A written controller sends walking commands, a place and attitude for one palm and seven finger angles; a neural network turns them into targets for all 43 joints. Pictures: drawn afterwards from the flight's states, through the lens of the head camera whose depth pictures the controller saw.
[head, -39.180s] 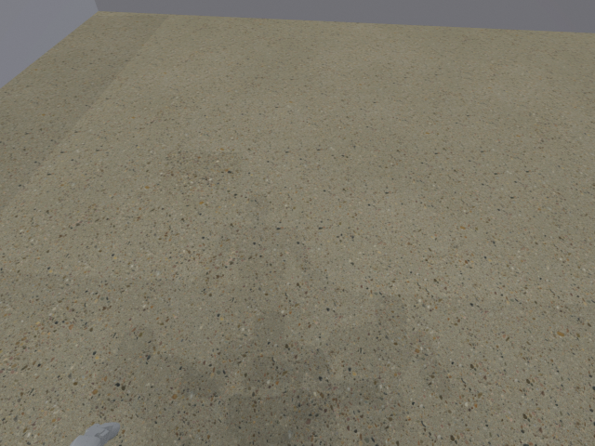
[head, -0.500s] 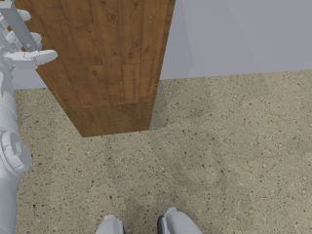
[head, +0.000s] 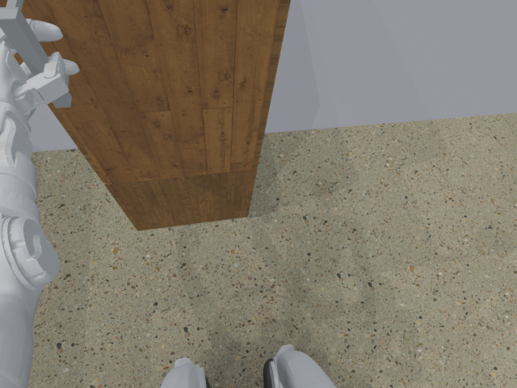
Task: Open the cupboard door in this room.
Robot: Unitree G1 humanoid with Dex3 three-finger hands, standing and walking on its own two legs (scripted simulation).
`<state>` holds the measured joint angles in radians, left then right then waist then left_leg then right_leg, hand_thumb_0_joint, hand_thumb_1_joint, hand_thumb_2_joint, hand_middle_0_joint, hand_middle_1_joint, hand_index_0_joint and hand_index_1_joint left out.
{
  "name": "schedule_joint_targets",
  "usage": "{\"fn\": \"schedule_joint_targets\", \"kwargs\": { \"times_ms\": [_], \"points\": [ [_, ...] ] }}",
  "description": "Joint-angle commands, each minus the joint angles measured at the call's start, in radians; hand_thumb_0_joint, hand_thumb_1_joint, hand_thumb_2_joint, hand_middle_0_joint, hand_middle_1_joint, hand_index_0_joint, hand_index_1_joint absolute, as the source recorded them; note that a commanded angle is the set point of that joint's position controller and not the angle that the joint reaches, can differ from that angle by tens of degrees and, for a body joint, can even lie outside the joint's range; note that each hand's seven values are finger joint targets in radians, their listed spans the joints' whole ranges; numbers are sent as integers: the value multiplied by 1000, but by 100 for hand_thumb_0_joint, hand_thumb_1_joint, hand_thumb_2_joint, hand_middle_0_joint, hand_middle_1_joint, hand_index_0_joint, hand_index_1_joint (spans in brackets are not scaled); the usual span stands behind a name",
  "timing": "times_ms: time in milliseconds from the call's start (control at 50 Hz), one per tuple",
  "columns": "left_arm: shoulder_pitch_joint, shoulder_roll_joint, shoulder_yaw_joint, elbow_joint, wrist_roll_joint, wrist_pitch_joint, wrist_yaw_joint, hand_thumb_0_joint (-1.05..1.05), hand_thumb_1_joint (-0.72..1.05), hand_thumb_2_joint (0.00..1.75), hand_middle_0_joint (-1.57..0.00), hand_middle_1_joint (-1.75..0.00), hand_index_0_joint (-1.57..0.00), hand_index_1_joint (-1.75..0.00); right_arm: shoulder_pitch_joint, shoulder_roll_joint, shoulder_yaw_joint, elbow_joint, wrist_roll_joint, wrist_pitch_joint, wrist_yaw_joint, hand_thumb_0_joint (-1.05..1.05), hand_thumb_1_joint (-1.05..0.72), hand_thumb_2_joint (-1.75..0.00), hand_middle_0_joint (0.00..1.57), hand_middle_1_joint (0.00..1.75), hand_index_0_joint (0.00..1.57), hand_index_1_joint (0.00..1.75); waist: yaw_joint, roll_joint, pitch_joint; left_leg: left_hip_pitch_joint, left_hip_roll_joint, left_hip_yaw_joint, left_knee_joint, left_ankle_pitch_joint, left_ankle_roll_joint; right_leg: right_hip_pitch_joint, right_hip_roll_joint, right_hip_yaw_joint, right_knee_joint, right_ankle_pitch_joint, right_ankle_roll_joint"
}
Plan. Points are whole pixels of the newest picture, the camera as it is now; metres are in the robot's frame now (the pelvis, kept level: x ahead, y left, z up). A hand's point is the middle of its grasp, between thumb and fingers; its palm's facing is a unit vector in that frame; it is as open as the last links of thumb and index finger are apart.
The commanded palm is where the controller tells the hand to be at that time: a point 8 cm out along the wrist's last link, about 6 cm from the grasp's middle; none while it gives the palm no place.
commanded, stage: pull the door open along its arc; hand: left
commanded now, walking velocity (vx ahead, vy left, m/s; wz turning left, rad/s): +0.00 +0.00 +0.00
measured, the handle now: (41, 54) +0.59 +0.24 +0.11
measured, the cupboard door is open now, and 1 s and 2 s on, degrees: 0 20 47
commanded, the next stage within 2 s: open thumb and fingers to let go in 1.60 s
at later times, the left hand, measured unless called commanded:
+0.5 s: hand (68, 129) +0.46 +0.19 +0.11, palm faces +0.01 -1.00 +0.00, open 5.8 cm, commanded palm +0.41 +0.23 +0.11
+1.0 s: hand (96, 143) +0.43 +0.15 +0.11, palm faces +0.51 -0.86 -0.01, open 5.7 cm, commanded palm +0.38 +0.19 +0.11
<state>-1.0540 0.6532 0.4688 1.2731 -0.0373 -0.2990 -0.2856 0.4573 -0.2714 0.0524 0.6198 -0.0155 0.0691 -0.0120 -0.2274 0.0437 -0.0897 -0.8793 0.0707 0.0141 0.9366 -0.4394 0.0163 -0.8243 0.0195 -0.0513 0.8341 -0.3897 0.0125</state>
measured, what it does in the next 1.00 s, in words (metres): stands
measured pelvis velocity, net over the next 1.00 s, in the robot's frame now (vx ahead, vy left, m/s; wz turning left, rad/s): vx -0.01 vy -0.03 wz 0.05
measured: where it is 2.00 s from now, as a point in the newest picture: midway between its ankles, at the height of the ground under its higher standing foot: outside the picture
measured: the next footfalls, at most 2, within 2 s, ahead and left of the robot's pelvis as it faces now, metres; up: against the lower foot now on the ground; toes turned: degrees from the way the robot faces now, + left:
none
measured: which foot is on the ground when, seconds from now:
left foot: down 0.00-1.00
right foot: down 0.00-1.00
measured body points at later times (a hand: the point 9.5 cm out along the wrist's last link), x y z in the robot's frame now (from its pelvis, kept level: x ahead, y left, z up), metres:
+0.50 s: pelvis +0.02 +0.00 +0.02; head +0.09 +0.00 +0.46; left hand +0.45 +0.24 +0.11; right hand +0.05 -0.26 -0.10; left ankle -0.01 +0.10 -0.69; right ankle -0.01 -0.13 -0.69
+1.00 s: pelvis -0.01 -0.03 +0.01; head +0.04 -0.03 +0.46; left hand +0.40 +0.20 +0.11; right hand +0.07 -0.26 -0.12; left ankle -0.01 +0.10 -0.69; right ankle -0.01 -0.13 -0.69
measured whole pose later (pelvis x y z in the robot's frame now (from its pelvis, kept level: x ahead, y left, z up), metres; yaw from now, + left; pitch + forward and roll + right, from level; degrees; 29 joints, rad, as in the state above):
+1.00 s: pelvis -0.01 -0.03 +0.01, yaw +3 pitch +13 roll -1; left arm -0.64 0.12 0.27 0.81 0.01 -0.27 0.44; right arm 0.32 -0.20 0.00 0.69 -0.06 0.00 -0.01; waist -0.08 0.04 -0.12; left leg -0.68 0.04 -0.01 0.84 -0.39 -0.02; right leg -0.64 0.00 -0.07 0.81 -0.40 -0.02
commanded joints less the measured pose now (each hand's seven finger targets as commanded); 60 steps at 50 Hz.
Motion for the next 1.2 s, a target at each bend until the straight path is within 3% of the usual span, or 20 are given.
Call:
{"fn": "schedule_joint_targets", "kwargs": {
  "times_ms": [0,20,140,240,300,400,460,480,500,520,620,680,700,740,800,880,960,1000,1100,1180],
  "points": [
    [-468,280,9,-221,-33,-57,5,0,90,90,-40,-135,-40,-135,204,-192,-71,-32,-2,-7,-12,0,-90,-90,20,30,20,30,-3,128,-468,379,-38,-61,-72,464,16,181,49,10,-65,394,-18],
    [-436,232,-13,-213,-35,-54,5,0,90,90,-40,-135,-40,-135,203,-188,-76,-32,-2,-8,-10,0,-90,-90,20,30,20,30,0,133,-472,402,-36,-61,-71,473,13,160,49,4,-67,384,-18],
    [-298,226,17,-315,-65,-66,-3,0,90,90,-40,-135,-40,-135,186,-188,-86,-53,-1,-6,2,0,-90,-90,20,30,20,30,53,155,-545,450,-34,-49,-76,552,7,226,51,5,-59,457,-24],
    [-104,172,18,-438,-102,-58,-4,0,90,90,-40,-135,-40,-135,145,-181,-95,-90,11,-1,11,0,-90,-90,20,30,20,30,101,138,-541,466,-36,-34,-101,605,7,298,51,3,-70,513,-27],
    [40,100,-8,-505,-135,-46,-4,0,90,90,-40,-135,-40,-135,109,-173,-101,-117,22,-1,14,0,-90,-90,20,30,20,30,120,66,-491,434,-41,-18,-125,590,14,357,50,2,-83,542,-29],
    [225,-16,-65,-694,-172,-36,20,0,90,90,-40,-135,-40,-135,44,-153,-109,-147,36,-13,23,0,-90,-90,20,30,20,30,154,81,-449,480,-42,-6,-153,640,11,391,42,0,-95,566,-28],
    [371,-102,-101,-798,-196,-24,41,0,90,90,-40,-135,-40,-135,4,-138,-112,-162,43,-28,30,0,-90,-90,20,30,20,30,173,35,-422,486,-43,3,-168,665,9,431,35,-1,-102,609,-24],
    [350,-127,23,-873,-250,-11,188,0,90,90,-40,-135,-40,-135,-37,-108,-111,-171,40,-44,33,0,-90,-90,20,30,20,30,247,7,-397,429,-56,7,-174,631,-2,450,38,-16,-114,590,-22],
    [358,-191,-50,-865,-220,4,267,0,90,90,-40,-135,-40,-135,-48,-112,-106,-158,36,-55,36,0,-90,-90,20,30,20,30,206,-11,-339,417,-54,4,-185,575,-5,431,40,-23,-114,557,-20],
    [352,-246,-75,-845,-206,19,318,0,90,90,-40,-135,-40,-135,-54,-109,-109,-146,40,-60,38,0,-90,-90,20,30,20,30,184,-10,-292,413,-52,2,-195,530,-12,387,39,-27,-122,506,-17],
    [108,-333,-126,-849,-61,30,578,0,90,90,-40,-135,-40,-135,-79,-86,-109,-85,-3,-76,32,0,-90,-90,20,30,20,30,143,-3,-301,409,-60,-10,-176,430,-16,340,20,-10,-101,417,-20],
    [104,-417,-181,-802,48,37,723,0,90,90,-40,-135,-40,-135,-107,-72,-105,-76,-30,-82,35,0,-90,-90,20,30,20,30,154,19,-333,403,-66,-14,-172,387,-18,310,9,-15,-88,349,-27],
    [84,-421,-193,-795,80,34,759,0,90,90,-40,-135,-40,-135,-97,-73,-108,-71,-42,-85,34,0,-90,-90,20,30,20,30,142,-40,-355,395,-66,-21,-163,383,-13,313,12,-15,-88,347,-26],
    [58,-453,-242,-779,109,25,777,0,90,90,-40,-135,-40,-135,-100,-70,-112,-63,-46,-85,31,0,-90,-90,20,30,20,30,126,-44,-388,403,-66,-13,-153,367,-11,315,9,-6,-90,356,-24],
    [-4,-440,-254,-755,110,0,754,0,90,90,-40,-135,-40,-135,-97,-72,-115,-51,-49,-87,16,0,-90,-90,20,30,20,30,110,-74,-399,395,-67,-12,-156,328,-7,336,8,7,-109,348,-23],
    [-58,-421,-247,-730,81,-41,712,0,90,90,-40,-135,-40,-135,-105,-65,-109,-33,-41,-96,1,0,-90,-90,20,30,20,30,120,-19,-382,394,-72,-7,-167,311,-8,358,6,19,-123,352,-27],
    [-59,-392,-219,-668,65,-73,695,0,90,90,-40,-135,-40,-135,-96,-68,-107,-18,-38,-103,-7,0,-90,-90,20,30,20,30,122,-21,-351,371,-73,-6,-181,270,-3,357,5,23,-140,315,-25],
    [-10,-388,-205,-662,52,-88,686,0,90,90,-40,-135,-40,-135,-88,-71,-110,-18,-39,-108,-6,0,-90,-90,20,30,20,30,135,-70,-355,357,-75,-8,-192,259,-1,387,6,24,-150,308,-24],
    [119,-420,-212,-712,24,-109,668,0,90,90,-40,-135,-40,-135,-76,-77,-120,-24,-35,-120,5,0,-90,-90,20,30,20,30,166,-61,-390,385,-78,9,-206,305,1,438,10,22,-157,355,-27],
    [252,-472,-256,-801,13,-101,668,0,90,90,-40,-135,-40,-135,-90,-77,-128,-41,-28,-126,16,0,-90,-90,20,30,20,30,184,-46,-372,411,-73,26,-222,334,0,458,9,19,-169,384,-29]
  ]
}}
